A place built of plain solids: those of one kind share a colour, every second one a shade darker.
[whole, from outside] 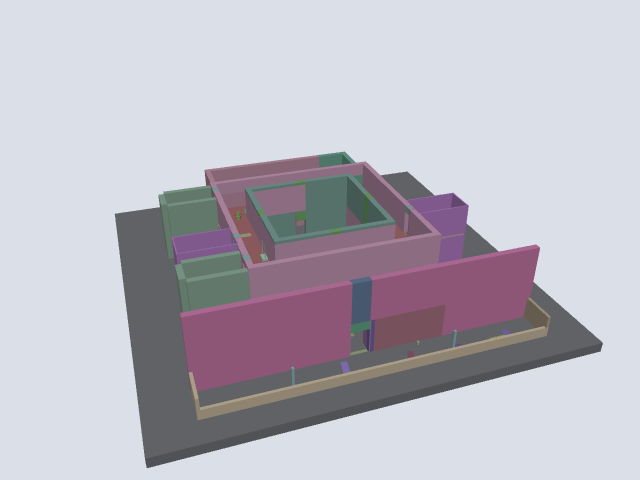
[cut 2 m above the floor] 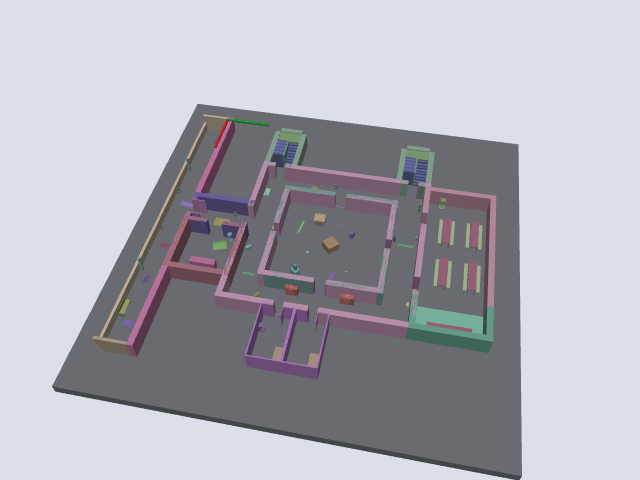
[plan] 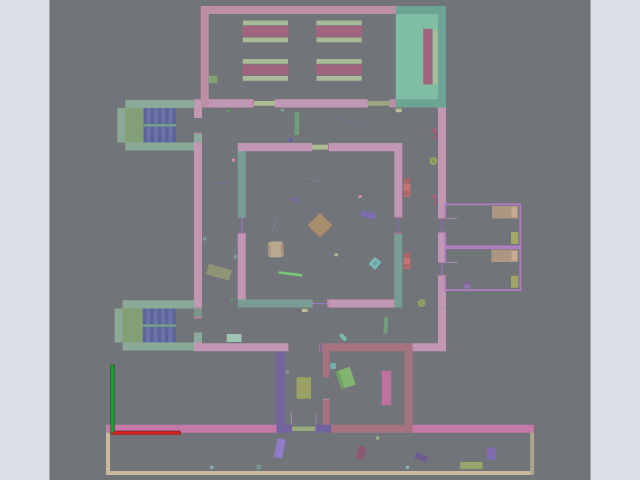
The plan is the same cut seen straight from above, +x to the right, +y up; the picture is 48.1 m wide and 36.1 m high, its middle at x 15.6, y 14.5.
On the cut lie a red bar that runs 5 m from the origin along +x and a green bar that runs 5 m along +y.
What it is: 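A cloister conversion; a court of 11.2 m, a glazed walk of 2.68 m round it, walls of 0.61 m, cells of 3.29 x 5.52 m, a refectory 6.4 m wide, storeys of 3.81 m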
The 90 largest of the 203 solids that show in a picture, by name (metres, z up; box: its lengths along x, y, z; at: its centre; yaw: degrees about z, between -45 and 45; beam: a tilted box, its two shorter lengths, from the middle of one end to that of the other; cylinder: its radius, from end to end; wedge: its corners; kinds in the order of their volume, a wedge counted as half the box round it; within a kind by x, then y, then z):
{
 "wall_walk_1": {"box": [0.61, 1.42, 3.58], "at": [6.43, 6.84, 1.74]},
 "wall_walk_2": {"box": [0.61, 1.42, 3.25], "at": [6.43, 6.84, 5.38]},
 "wall_walk_3": {"box": [0.61, 2.45, 3.25], "at": [6.43, 10.64, 5.38]},
 "wall_walk_4": {"box": [0.61, 12.38, 3.58], "at": [6.43, 15.6, 1.74]},
 "wall_walk_5": {"box": [0.61, 9.03, 3.25], "at": [6.43, 17.28, 5.38]},
 "wall_walk_6": {"box": [0.61, 1.41, 3.58], "at": [6.43, 24.37, 1.74]},
 "wall_walk_7": {"box": [4.5, 0.61, 3.58], "at": [8.38, 24.77, 1.74]},
 "wall_walk_8": {"box": [7.11, 0.61, 3.58], "at": [9.68, 6.43, 1.74]},
 "wall_walk_9": {"box": [0.61, 5.61, 3.58], "at": [9.72, 12.22, 1.74]},
 "wall_walk_10": {"box": [0.61, 12.38, 3.25], "at": [9.72, 15.6, 5.38]},
 "wall_walk_11": {"box": [0.61, 5.61, 3.58], "at": [9.72, 18.98, 1.74]},
 "wall_walk_12": {"box": [5.62, 0.61, 3.58], "at": [12.22, 21.48, 1.74]},
 "wall_walk_13": {"box": [5.64, 0.61, 3.58], "at": [12.23, 9.72, 1.74]},
 "wall_walk_14": {"box": [18.95, 0.61, 3.25], "at": [15.6, 6.43, 5.38]},
 "wall_walk_15": {"box": [12.38, 0.61, 3.25], "at": [15.6, 9.72, 5.38]},
 "wall_walk_16": {"box": [12.38, 0.61, 3.25], "at": [15.6, 21.48, 5.38]},
 "wall_walk_17": {"box": [18.95, 0.61, 3.25], "at": [15.6, 24.77, 5.38]},
 "wall_walk_18": {"box": [6.99, 0.61, 3.58], "at": [15.7, 24.77, 1.74]},
 "wall_walk_19": {"box": [5.63, 0.61, 3.58], "at": [18.97, 9.72, 1.74]},
 "wall_walk_20": {"box": [5.61, 0.61, 3.58], "at": [18.98, 21.48, 1.74]},
 "wall_walk_21": {"box": [9.56, 0.61, 3.58], "at": [20.3, 6.43, 1.74]},
 "wall_walk_22": {"box": [0.61, 5.64, 3.58], "at": [21.48, 12.24, 1.74]},
 "wall_walk_23": {"box": [0.61, 5.64, 3.58], "at": [21.48, 18.97, 1.74]},
 "wall_walk_24": {"box": [4.27, 0.61, 3.58], "at": [22.94, 24.77, 1.74]},
 "wall_walk_25": {"box": [0.61, 3.29, 3.58], "at": [24.77, 7.77, 1.74]},
 "wall_walk_26": {"box": [0.61, 3.29, 3.25], "at": [24.77, 7.77, 5.38]},
 "wall_walk_27": {"box": [0.61, 2.45, 3.58], "at": [24.77, 10.64, 1.74]},
 "wall_walk_28": {"box": [0.61, 2.45, 3.25], "at": [24.77, 10.64, 5.38]},
 "wall_walk_29": {"box": [0.61, 2.39, 3.58], "at": [24.77, 13.96, 1.74]},
 "wall_walk_30": {"box": [0.61, 9.03, 3.25], "at": [24.77, 17.28, 5.38]},
 "wall_walk_31": {"box": [0.61, 5.74, 3.58], "at": [24.77, 18.92, 1.74]},
 "wall_walk_32": {"box": [0.61, 3.29, 3.58], "at": [24.77, 23.43, 1.74]},
 "wall_walk_33": {"box": [0.61, 3.29, 3.25], "at": [24.77, 23.43, 5.38]},
 "wall_garden_1": {"box": [0.61, 5.61, 7.36], "at": [9.72, 12.22, 3.63]},
 "wall_garden_2": {"box": [0.61, 5.61, 7.36], "at": [9.72, 18.98, 3.63]},
 "wall_garden_3": {"box": [5.62, 0.61, 7.36], "at": [12.22, 21.48, 3.63]},
 "wall_garden_4": {"box": [5.64, 0.61, 7.36], "at": [12.23, 9.72, 3.63]},
 "wall_garden_5": {"box": [5.63, 0.61, 7.36], "at": [18.97, 9.72, 3.63]},
 "wall_garden_6": {"box": [5.61, 0.61, 7.36], "at": [18.98, 21.48, 3.63]},
 "wall_garden_7": {"box": [0.61, 5.64, 7.36], "at": [21.48, 12.24, 3.63]},
 "wall_garden_8": {"box": [0.61, 5.64, 7.36], "at": [21.48, 18.97, 3.63]},
 "wall_street_1": {"box": [14.0, 0.61, 7.75], "at": [6.5, 0.3, 3.83]},
 "wall_street_2": {"box": [16.44, 0.61, 7.75], "at": [23.48, 0.3, 3.83]},
 "wall_shaft_1": {"box": [0.61, 2.56, 6.75], "at": [0.44, 8.07, 3.33]},
 "wall_shaft_2": {"box": [0.61, 2.59, 6.75], "at": [0.65, 23.13, 3.33]},
 "wall_shaft_3": {"box": [5.38, 0.61, 6.75], "at": [3.43, 6.49, 3.33]},
 "wall_shaft_4": {"box": [5.38, 0.61, 6.75], "at": [3.43, 9.66, 3.33]},
 "wall_shaft_5": {"box": [5.17, 0.61, 6.75], "at": [3.54, 21.53, 3.33]},
 "wall_shaft_6": {"box": [5.17, 0.61, 6.75], "at": [3.54, 24.73, 3.33]},
 "wall_shaft_7": {"box": [0.61, 0.75, 6.75], "at": [6.43, 7.17, 3.33]},
 "wall_shaft_8": {"box": [0.61, 0.75, 6.75], "at": [6.43, 8.98, 3.33]},
 "wall_shaft_9": {"box": [0.61, 0.76, 6.75], "at": [6.43, 22.21, 3.33]},
 "wall_shaft_10": {"box": [0.61, 0.76, 6.75], "at": [6.43, 24.05, 3.33]},
 "wall_refectory_1": {"box": [0.61, 7.63, 5.65], "at": [6.93, 28.28, 2.77]},
 "wall_refectory_2": {"box": [4.0, 0.61, 5.65], "at": [8.63, 24.77, 2.77]},
 "wall_refectory_3": {"box": [14.67, 0.61, 5.65], "at": [13.96, 31.8, 2.77]},
 "wall_refectory_4": {"box": [6.99, 0.61, 5.65], "at": [15.7, 24.77, 2.77]},
 "wall_lodge_1": {"box": [0.5, 2.57, 3.58], "at": [16.07, 1.28, 1.74]},
 "wall_lodge_2": {"box": [0.5, 2.57, 3.58], "at": [16.07, 5.45, 1.74]},
 "wall_lodge_3": {"box": [6.86, 0.61, 3.58], "at": [19.14, 0.3, 1.74]},
 "wall_lodge_4": {"box": [6.86, 0.61, 3.58], "at": [19.14, 6.43, 1.74]},
 "wall_lodge_5": {"box": [0.61, 6.73, 3.58], "at": [22.26, 3.37, 1.74]},
 "wall_dais_1": {"box": [3.78, 0.61, 5.65], "at": [23.19, 24.77, 2.77]},
 "wall_dais_2": {"box": [3.78, 0.61, 5.65], "at": [23.19, 31.8, 2.77]},
 "wall_dais_3": {"box": [0.61, 7.63, 5.65], "at": [24.77, 28.28, 2.77]},
 "floor_walk_1": {"box": [2.68, 12.38, 0.27], "at": [8.07, 15.6, 3.67]},
 "floor_walk_2": {"box": [17.74, 2.68, 0.27], "at": [15.6, 23.13, 3.67]},
 "floor_walk_3": {"box": [2.68, 12.38, 0.27], "at": [23.13, 15.6, 3.67]},
 "wall_gate_1": {"box": [0.61, 6.73, 3.58], "at": [12.63, 3.37, 1.74]},
 "wall_gate_2": {"box": [1.17, 0.61, 3.58], "at": [12.91, 0.3, 1.74]},
 "wall_gate_3": {"box": [1.17, 0.61, 3.58], "at": [15.84, 0.3, 1.74]},
 "wall_gate_4": {"box": [0.5, 2.57, 3.58], "at": [16.07, 1.28, 1.74]},
 "wall_gate_5": {"box": [0.5, 2.57, 3.58], "at": [16.07, 5.45, 1.74]},
 "wall_cell_1": {"box": [5.8, 0.14, 3.25], "at": [3.37, 10.74, 5.38]},
 "wall_cell_2": {"box": [5.8, 0.14, 3.25], "at": [3.37, 13.89, 5.38]},
 "wall_cell_3": {"box": [5.8, 0.14, 3.58], "at": [27.84, 10.74, 1.74]},
 "wall_cell_4": {"box": [5.8, 0.14, 3.25], "at": [27.84, 10.74, 5.38]},
 "wall_cell_5": {"box": [5.8, 0.14, 3.58], "at": [27.84, 13.89, 1.74]},
 "wall_cell_6": {"box": [5.8, 0.14, 3.25], "at": [27.84, 13.89, 5.38]},
 "wall_cell_7": {"box": [5.8, 0.14, 3.58], "at": [27.84, 14.03, 1.74]},
 "wall_cell_8": {"box": [5.8, 0.14, 3.58], "at": [27.84, 17.18, 1.74]},
 "floor_half_1": {"box": [1.52, 2.56, 1.95], "at": [1.5, 8.07, 0.93]},
 "floor_half_2": {"box": [1.36, 2.6, 1.95], "at": [1.64, 23.13, 0.93]},
 "far_1": {"box": [32.2, 0.3, 1.05], "at": [15.6, -3.03, 0.47]},
 "wallover_garden_1": {"box": [1.1, 0.61, 4.8], "at": [15.6, 9.72, 4.9]},
 "wallover_garden_2": {"box": [1.15, 0.61, 4.8], "at": [15.6, 21.48, 4.9]},
 "wallover_garden_3": {"box": [0.61, 1.09, 4.8], "at": [21.48, 15.6, 4.9]},
 "wallover_street_1": {"box": [1.76, 0.61, 5.11], "at": [14.38, 0.3, 5.15]},
 "floor_dais_1": {"box": [3.17, 6.42, 0.22], "at": [22.88, 28.28, 0.06]},
 "block_spine_1": {"box": [2.47, 0.19, 4.91], "at": [3.54, 23.13, 2.4]}
}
